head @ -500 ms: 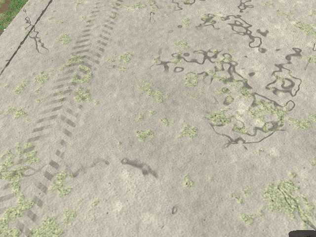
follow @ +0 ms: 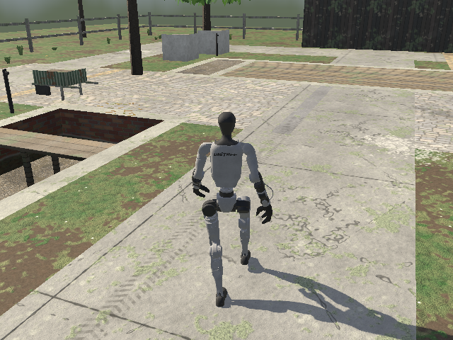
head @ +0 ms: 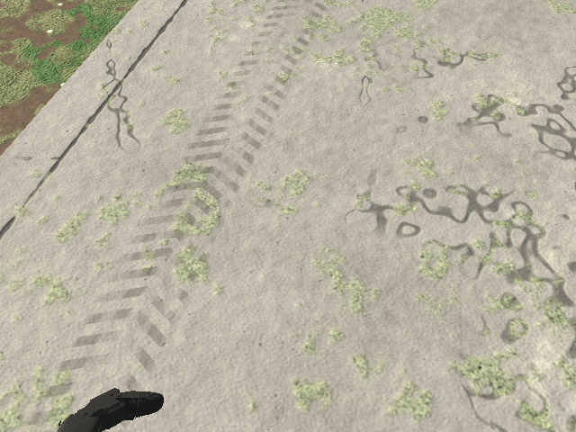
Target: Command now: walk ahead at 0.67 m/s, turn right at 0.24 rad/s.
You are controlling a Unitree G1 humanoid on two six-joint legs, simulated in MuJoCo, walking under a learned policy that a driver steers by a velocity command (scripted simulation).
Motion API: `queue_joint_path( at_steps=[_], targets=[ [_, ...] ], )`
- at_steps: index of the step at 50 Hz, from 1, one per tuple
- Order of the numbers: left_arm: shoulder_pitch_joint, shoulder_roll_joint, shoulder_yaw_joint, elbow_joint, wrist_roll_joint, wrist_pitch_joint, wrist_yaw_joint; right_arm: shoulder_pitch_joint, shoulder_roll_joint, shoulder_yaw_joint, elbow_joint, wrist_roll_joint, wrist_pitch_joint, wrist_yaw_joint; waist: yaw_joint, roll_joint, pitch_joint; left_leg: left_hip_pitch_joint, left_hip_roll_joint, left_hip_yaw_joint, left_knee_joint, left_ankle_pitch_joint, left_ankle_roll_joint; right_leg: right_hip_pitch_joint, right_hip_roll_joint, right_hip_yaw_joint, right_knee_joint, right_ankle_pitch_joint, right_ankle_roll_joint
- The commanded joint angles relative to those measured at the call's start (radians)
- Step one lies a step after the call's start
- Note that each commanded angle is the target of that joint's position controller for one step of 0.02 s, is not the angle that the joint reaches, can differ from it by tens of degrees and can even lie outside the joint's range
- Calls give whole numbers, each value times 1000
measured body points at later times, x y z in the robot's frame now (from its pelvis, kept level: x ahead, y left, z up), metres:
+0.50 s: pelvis +0.27 -0.04 +0.01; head +0.30 -0.08 +0.46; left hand +0.40 +0.24 -0.09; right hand +0.38 -0.34 -0.09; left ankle +0.44 +0.09 -0.66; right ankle +0.28 -0.09 -0.73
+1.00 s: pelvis +0.37 -0.01 +0.02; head +0.41 +0.01 +0.47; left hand +0.64 +0.13 -0.12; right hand +0.26 -0.28 -0.08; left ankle +0.45 +0.04 -0.73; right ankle +0.24 -0.10 -0.67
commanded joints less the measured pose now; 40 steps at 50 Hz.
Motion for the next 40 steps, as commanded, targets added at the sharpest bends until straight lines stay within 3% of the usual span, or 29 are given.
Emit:
queue_joint_path(
  at_steps=[1,2,3,4,5,6,7,8,9,11,13,15,19,21,24,28,31,33,34,35,36,37,38,39,40],
  targets=[
    [-3,84,24,-27,7,-28,0,56,-156,-29,-1,-19,-10,-29,33,84,-9,-83,261,39,106,1205,-72,266,142,-80,-70,-5,-57],
    [122,121,39,21,1,-31,1,27,-171,-34,-6,-37,1,-43,92,104,-77,-52,267,55,232,1257,-94,372,188,-61,-72,-42,-64],
    [316,152,54,87,-3,-34,3,-30,-191,-40,-17,-48,11,-54,189,116,-146,-72,262,86,454,1282,-115,524,205,-41,-89,-16,-70],
    [493,180,69,147,5,-36,9,-116,-201,-44,-41,-36,15,-60,292,93,-184,-168,210,141,756,1118,-142,674,158,4,-179,99,-92],
    [545,259,89,171,10,-29,16,-88,-87,-23,-86,-37,11,-56,221,-167,-247,-507,56,167,1194,46,-170,966,-59,213,33,702,-167],
    [505,293,109,139,11,-25,4,66,-59,-7,-106,32,13,-56,143,-263,-513,-844,-12,19,1550,-300,-218,1316,-304,682,22,998,-389],
    [411,267,125,83,-23,-10,8,8,-117,0,-107,-2,19,-60,165,-30,-558,-838,69,-30,1512,-120,-194,1219,-251,638,-72,814,-376],
    [337,213,111,72,-39,5,18,-85,-123,4,-135,-19,21,-50,141,36,-395,-834,115,-22,1425,-70,-180,1032,-185,545,-131,571,-334],
    [311,158,97,84,-40,16,25,-145,-106,11,-149,-40,25,-42,109,110,-245,-834,142,-3,1328,-68,-178,843,-122,487,-193,459,-290],
    [331,138,88,104,-42,25,34,-165,-91,17,-178,-63,74,-34,67,107,-136,-769,169,5,1190,-73,-194,627,-62,442,-253,461,-246],
    [325,189,104,100,-29,23,23,-155,-68,28,-191,-63,106,-41,45,78,-132,-711,180,14,1072,-83,-210,503,-22,410,-256,513,-229],
    [316,218,116,89,-20,28,23,-186,-66,32,-213,-57,115,-45,42,41,-159,-703,179,26,987,-30,-219,458,17,392,-237,537,-197],
    [337,225,129,72,-38,66,43,-301,-95,24,-251,-44,139,-53,86,-28,-183,-764,176,-1,899,106,-227,488,66,457,-220,262,-77],
    [354,229,136,64,-41,85,52,-352,-100,23,-265,-40,144,-53,114,-52,-164,-825,172,-33,867,119,-227,545,73,529,-228,67,-52],
    [372,232,146,57,-33,102,58,-416,-104,24,-275,-32,133,-53,149,-77,-118,-890,159,-70,782,94,-220,636,68,621,-228,-84,-61],
    [370,243,156,47,-20,106,57,-456,-112,27,-281,-19,106,-52,169,-101,-96,-848,118,-85,652,41,-195,699,66,684,-169,36,-85],
    [324,255,158,29,-14,108,51,-427,-126,26,-274,-6,89,-52,149,-108,-95,-701,91,-90,520,13,-179,657,78,726,-131,137,-88],
    [259,245,151,10,-16,110,50,-345,-137,20,-246,-4,83,-58,108,-122,-96,-524,94,-70,353,54,-169,583,106,716,-119,77,-47],
    [235,233,143,7,-26,108,51,-302,-137,18,-232,-10,78,-65,79,-101,-90,-395,116,-62,212,169,-158,510,140,687,-86,-38,-9],
    [297,185,128,15,-33,104,52,-319,-167,9,-234,-17,77,-74,116,34,-123,-258,251,-177,150,227,-117,424,206,593,25,-423,35],
    [408,129,113,22,-21,106,58,-335,-229,4,-269,-16,91,-79,171,224,-163,-163,506,-419,174,421,-48,322,314,399,238,-824,70],
    [389,241,135,15,-3,111,59,-262,-253,-8,-252,-17,108,-69,125,219,-186,-215,563,-561,152,505,80,252,359,281,384,-872,81],
    [341,257,135,23,12,113,58,-247,-209,-7,-234,-10,113,-60,123,171,-146,-262,545,-526,157,516,98,234,293,268,494,-783,88],
    [306,259,135,38,9,119,49,-281,-157,4,-237,-5,116,-53,121,117,-103,-321,459,-379,168,470,59,253,266,269,520,-697,91],
    [293,237,130,46,-4,126,39,-308,-146,7,-241,-14,121,-50,125,123,-88,-360,382,-275,167,451,25,277,269,258,543,-647,102]
  ],
)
